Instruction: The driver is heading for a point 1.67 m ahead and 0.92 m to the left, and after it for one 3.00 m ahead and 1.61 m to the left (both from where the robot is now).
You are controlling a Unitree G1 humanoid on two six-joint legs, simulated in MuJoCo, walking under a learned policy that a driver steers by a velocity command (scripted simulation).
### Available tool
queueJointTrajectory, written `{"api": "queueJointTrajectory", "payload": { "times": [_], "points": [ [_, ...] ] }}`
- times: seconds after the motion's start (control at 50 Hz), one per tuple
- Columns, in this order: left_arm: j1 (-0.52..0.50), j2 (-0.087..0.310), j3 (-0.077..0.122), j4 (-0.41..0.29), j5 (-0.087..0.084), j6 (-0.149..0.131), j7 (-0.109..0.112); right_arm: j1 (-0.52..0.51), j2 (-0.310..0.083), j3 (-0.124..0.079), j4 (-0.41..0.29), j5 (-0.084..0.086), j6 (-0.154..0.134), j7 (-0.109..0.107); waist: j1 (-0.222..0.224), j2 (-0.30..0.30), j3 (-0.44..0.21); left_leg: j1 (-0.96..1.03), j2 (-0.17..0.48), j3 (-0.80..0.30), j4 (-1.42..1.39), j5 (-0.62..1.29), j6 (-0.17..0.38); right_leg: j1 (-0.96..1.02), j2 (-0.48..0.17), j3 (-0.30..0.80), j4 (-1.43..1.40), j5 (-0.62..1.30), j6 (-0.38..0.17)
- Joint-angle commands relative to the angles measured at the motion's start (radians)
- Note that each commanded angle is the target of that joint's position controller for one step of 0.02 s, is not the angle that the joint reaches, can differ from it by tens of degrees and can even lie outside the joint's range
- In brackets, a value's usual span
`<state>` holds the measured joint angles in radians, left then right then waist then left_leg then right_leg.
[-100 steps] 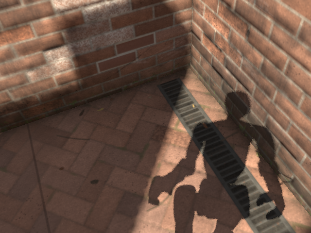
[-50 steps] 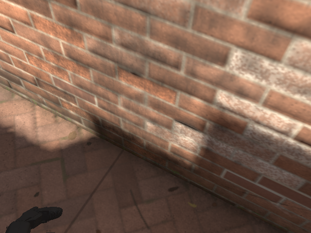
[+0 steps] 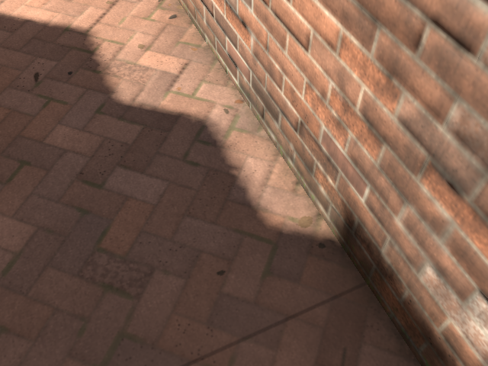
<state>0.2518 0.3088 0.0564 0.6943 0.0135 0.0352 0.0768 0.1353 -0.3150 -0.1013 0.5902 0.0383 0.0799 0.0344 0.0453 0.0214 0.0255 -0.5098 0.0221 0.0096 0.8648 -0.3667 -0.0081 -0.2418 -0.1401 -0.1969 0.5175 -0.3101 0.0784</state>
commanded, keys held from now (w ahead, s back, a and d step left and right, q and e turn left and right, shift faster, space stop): q+shift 0.02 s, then w+q+shift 0.78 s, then w+shift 0.18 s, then w+e+shift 0.02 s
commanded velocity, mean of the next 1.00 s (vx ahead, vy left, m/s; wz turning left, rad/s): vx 0.75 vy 0.00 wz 0.90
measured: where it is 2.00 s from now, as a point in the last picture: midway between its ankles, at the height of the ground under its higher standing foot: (9, 119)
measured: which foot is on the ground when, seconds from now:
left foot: up 0.00-0.04, down 0.06-0.46, up 0.48-0.88, down 0.90-1.00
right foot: down 0.00-0.04, up 0.06-0.44, down 0.46-0.88, up 0.90-1.00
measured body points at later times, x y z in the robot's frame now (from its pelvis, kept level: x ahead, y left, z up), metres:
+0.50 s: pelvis +0.21 +0.04 -0.01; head +0.25 +0.05 +0.44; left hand +0.28 +0.36 -0.09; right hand +0.37 -0.21 -0.13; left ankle +0.02 +0.09 -0.70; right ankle +0.30 -0.06 -0.73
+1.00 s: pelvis +0.53 +0.31 -0.02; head +0.56 +0.32 +0.43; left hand +0.35 +0.50 -0.14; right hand +0.82 +0.24 -0.14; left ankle +0.52 +0.33 -0.73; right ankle +0.53 +0.08 -0.59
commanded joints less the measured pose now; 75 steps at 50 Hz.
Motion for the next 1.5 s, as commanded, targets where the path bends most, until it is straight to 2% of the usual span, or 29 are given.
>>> {"api": "queueJointTrajectory", "payload": {
  "times": [0.02,0.06,0.08,0.1,0.16,0.24,0.26,0.42,0.46,0.48,0.5,0.54,0.66,0.76,0.8,0.88,0.9,0.92,0.94,0.98,1.04,1.12,1.26,1.32,1.34,1.36,1.38,1.42,1.5],
  "points": [
    [-0.044,0.148,0.039,-0.069,-0.014,-0.005,-0.004,0.038,-0.089,-0.040,-0.036,0.005,-0.024,0.003,-0.045,-0.159,-0.094,0.197,-0.053,0.087,-0.212,0.103,0.057,-0.011,-0.170,0.041,-0.044,0.131,-0.119],
    [-0.014,0.063,0.018,-0.094,0.005,-0.019,-0.009,0.261,-0.184,-0.084,0.050,0.026,-0.030,-0.020,-0.120,0.158,-0.085,0.480,-0.010,-0.187,-0.396,-0.050,0.218,-0.326,-0.016,-0.075,0.458,-0.361,-0.033],
    [-0.068,0.012,-0.004,-0.198,-0.007,-0.055,-0.015,0.257,-0.338,-0.102,0.023,0.017,-0.082,-0.010,-0.084,0.334,-0.156,0.558,0.238,-0.876,-0.637,-0.484,0.448,-0.657,0.138,0.146,0.730,-0.391,-0.011],
    [-0.158,0.106,0.025,-0.205,-0.068,-0.102,-0.016,0.239,-0.290,-0.086,0.008,-0.020,-0.131,-0.001,-0.136,0.154,-0.095,0.539,0.325,-1.036,-0.786,-0.694,0.474,-0.753,0.137,0.314,0.771,-0.269,-0.056],
    [-0.136,0.136,0.045,-0.123,-0.018,-0.150,-0.013,0.120,-0.146,-0.032,0.011,0.004,-0.154,0.006,-0.055,0.126,-0.006,0.449,0.207,-0.725,-0.664,-0.374,0.319,-0.676,0.065,0.368,0.579,-0.006,-0.113],
    [-0.185,0.094,0.049,-0.098,-0.015,-0.167,-0.055,0.122,-0.114,-0.014,0.032,0.006,-0.146,-0.019,-0.045,0.092,-0.031,0.321,0.072,-0.497,-0.647,-0.095,0.277,-0.395,0.125,0.275,0.272,0.144,-0.059],
    [-0.141,0.018,0.019,-0.051,0.048,-0.095,-0.091,0.192,-0.182,-0.029,0.084,-0.113,-0.131,-0.008,-0.061,0.136,-0.068,0.336,0.017,-0.436,-0.593,-0.074,0.245,-0.338,0.140,0.207,0.302,0.124,-0.026],
    [-0.214,0.076,0.029,-0.064,-0.014,-0.094,-0.093,0.167,-0.176,-0.033,0.085,-0.059,-0.137,0.018,-0.045,0.117,0.037,0.165,0.040,-0.606,-0.568,-0.102,0.237,-0.011,0.164,0.234,0.011,0.087,-0.031],
    [0.114,0.196,0.064,0.019,0.016,-0.108,-0.066,0.099,-0.113,-0.011,0.078,-0.047,-0.155,0.008,0.136,-0.041,-0.058,-0.102,-0.068,-0.470,-0.214,0.099,0.180,0.453,0.069,0.300,-0.015,-0.060,-0.077],
    [0.251,0.320,0.091,0.021,0.053,-0.103,-0.060,0.109,-0.016,0.019,0.025,-0.014,-0.167,0.007,0.160,-0.392,-0.235,-0.262,-0.231,-0.283,0.171,-0.151,0.130,0.648,-0.205,0.770,-0.222,-0.543,-0.141],
    [0.128,0.282,0.086,0.008,0.049,-0.099,-0.067,0.145,-0.052,0.022,0.030,-0.030,-0.154,-0.007,0.056,-0.386,-0.204,-0.356,-0.145,-0.231,0.355,-0.139,0.135,0.544,-0.285,1.012,-0.284,-0.589,-0.167],
    [0.046,0.111,0.042,-0.006,0.025,-0.093,-0.071,0.101,-0.096,0.016,0.073,-0.071,-0.128,0.002,0.034,-0.121,-0.091,-0.326,-0.038,-0.162,0.444,0.029,0.136,0.381,-0.232,0.743,-0.229,-0.364,-0.169],
    [0.169,0.039,0.021,0.092,0.021,-0.134,-0.065,-0.087,-0.036,0.037,0.017,-0.078,-0.090,0.056,0.032,-0.114,0.058,-0.453,0.037,-0.076,0.406,0.183,0.104,0.336,-0.132,0.283,-0.318,0.086,-0.136],
    [0.148,0.046,0.016,0.144,0.016,-0.155,-0.068,-0.237,-0.002,0.067,-0.054,-0.072,-0.086,0.082,-0.020,-0.086,0.150,-0.255,0.010,0.106,0.083,0.244,0.139,0.201,-0.072,-0.024,-0.414,0.496,-0.118],
    [0.164,0.091,0.022,0.166,0.009,-0.158,-0.062,-0.195,-0.010,0.068,-0.046,-0.077,-0.087,0.073,-0.074,-0.098,0.114,-0.028,-0.082,0.199,0.003,0.248,0.195,0.180,-0.087,-0.087,-0.328,1.138,-0.109],
    [0.081,0.226,0.036,0.143,-0.002,-0.133,-0.053,0.400,-0.155,-0.004,0.176,-0.084,-0.080,0.007,-0.390,-0.127,-0.173,0.718,-0.158,0.077,-0.206,0.168,0.281,0.008,-0.108,-0.045,0.471,1.309,-0.136],
    [0.090,0.136,0.020,0.128,0.008,-0.129,-0.072,0.319,-0.215,-0.029,0.197,-0.065,-0.070,-0.022,-0.273,0.126,-0.159,0.873,-0.017,-0.180,-0.283,0.046,0.291,-0.280,0.097,-0.030,0.904,0.131,-0.109],
    [0.206,0.070,-0.004,0.017,-0.027,-0.141,-0.079,0.202,-0.295,-0.023,0.136,-0.103,-0.072,-0.018,-0.112,0.208,-0.325,1.033,0.266,-0.720,-0.430,0.112,0.437,-0.527,0.125,0.170,1.131,-0.143,-0.089],
    [0.073,0.154,0.005,0.000,-0.020,-0.155,-0.079,0.298,-0.246,-0.026,0.161,-0.090,-0.075,-0.030,-0.212,0.023,-0.311,0.967,0.263,-0.787,-0.575,0.024,0.442,-0.590,0.117,0.260,1.104,-0.058,-0.087],
    [0.020,0.108,-0.020,0.002,0.001,-0.150,-0.076,0.236,-0.176,-0.010,0.228,-0.098,-0.128,-0.042,-0.111,-0.130,-0.027,0.628,0.229,-0.610,-0.640,0.056,0.379,-0.556,0.012,0.265,0.891,-0.039,-0.103],
    [0.087,0.051,-0.042,0.067,0.032,-0.097,-0.108,0.191,-0.046,0.039,0.259,-0.086,-0.178,-0.042,-0.021,-0.100,0.067,0.381,0.126,-0.330,-0.699,0.189,0.281,-0.431,-0.053,0.279,0.723,-0.005,-0.111],
    [-0.147,0.005,-0.060,-0.010,0.006,-0.109,-0.140,0.228,-0.062,0.035,0.283,-0.063,-0.218,-0.007,-0.076,-0.007,0.155,0.301,0.005,-0.036,-0.824,0.535,0.160,-0.413,0.013,0.172,0.360,0.283,-0.147],
    [-0.172,0.062,-0.051,0.037,0.004,-0.098,-0.144,0.309,-0.142,0.036,0.293,-0.075,-0.225,-0.074,-0.006,0.107,-0.006,0.580,0.115,0.139,-0.627,1.648,-0.004,-0.124,0.260,-0.024,0.161,0.385,-0.213],
    [0.448,0.198,0.020,0.207,-0.005,-0.079,-0.126,0.065,-0.201,0.018,0.229,-0.103,-0.170,-0.099,0.362,0.066,-0.196,0.385,0.047,0.158,0.371,1.309,-0.014,0.373,0.200,0.170,0.010,0.280,-0.353],
    [0.422,0.248,0.043,0.233,-0.017,-0.064,-0.111,0.008,-0.032,0.059,0.166,-0.124,-0.201,-0.076,0.224,-0.262,-0.178,-0.034,-0.141,0.080,0.790,-0.080,0.003,0.598,0.069,0.355,0.193,0.501,-0.348],
    [0.285,0.353,0.073,0.165,0.027,-0.069,-0.100,0.184,-0.006,0.079,0.085,-0.043,-0.217,-0.070,0.059,-0.356,-0.414,-0.332,-0.135,-0.114,1.015,-0.175,-0.020,0.822,-0.138,0.910,0.004,0.263,-0.605],
    [0.193,0.249,0.064,0.115,0.021,-0.068,-0.095,0.140,-0.060,0.092,0.100,-0.063,-0.232,-0.065,0.082,-0.053,-0.365,-0.313,-0.073,-0.176,0.886,-0.013,0.020,0.699,-0.132,1.017,-0.184,0.053,-0.566],
    [0.114,0.145,0.040,0.128,0.021,-0.079,-0.093,0.068,-0.065,0.096,0.082,-0.094,-0.226,-0.056,-0.034,0.130,-0.041,-0.232,0.010,-0.149,0.631,0.053,0.035,0.257,-0.043,0.851,-0.277,0.025,-0.455],
    [0.138,0.149,0.029,0.133,-0.020,-0.132,-0.097,0.012,-0.026,0.112,0.020,-0.125,-0.140,-0.043,-0.096,0.055,0.078,-0.089,0.072,-0.077,0.311,0.061,-0.032,-0.113,0.110,0.628,-0.337,0.150,-0.395]
  ]
}}
Velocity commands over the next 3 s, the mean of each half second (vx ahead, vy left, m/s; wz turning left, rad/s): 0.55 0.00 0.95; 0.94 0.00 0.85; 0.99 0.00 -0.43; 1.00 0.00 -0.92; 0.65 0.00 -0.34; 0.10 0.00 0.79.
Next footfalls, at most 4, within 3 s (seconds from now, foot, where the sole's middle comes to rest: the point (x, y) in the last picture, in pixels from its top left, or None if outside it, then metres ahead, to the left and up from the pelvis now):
0.06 left None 0.06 0.10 -0.77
0.46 right None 0.34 -0.05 -0.77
0.90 left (132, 318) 0.55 0.36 -0.77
1.32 right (59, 196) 0.95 0.68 -0.77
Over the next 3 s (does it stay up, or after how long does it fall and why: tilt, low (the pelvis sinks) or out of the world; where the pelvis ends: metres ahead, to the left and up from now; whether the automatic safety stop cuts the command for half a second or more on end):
stays up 1.91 1.00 0.00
